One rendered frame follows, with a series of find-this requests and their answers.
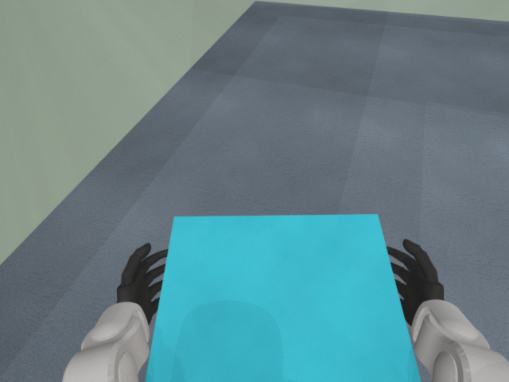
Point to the robot right forearm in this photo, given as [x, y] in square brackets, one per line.
[451, 348]

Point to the carton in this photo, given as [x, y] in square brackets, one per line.
[294, 298]

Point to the right robot hand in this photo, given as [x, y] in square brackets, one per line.
[421, 279]

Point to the robot left forearm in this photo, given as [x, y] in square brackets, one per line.
[115, 350]

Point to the left robot hand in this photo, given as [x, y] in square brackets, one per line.
[135, 281]

